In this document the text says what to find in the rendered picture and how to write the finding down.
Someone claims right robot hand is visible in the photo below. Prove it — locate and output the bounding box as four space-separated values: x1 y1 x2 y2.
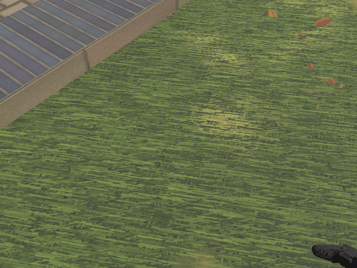
312 244 357 268

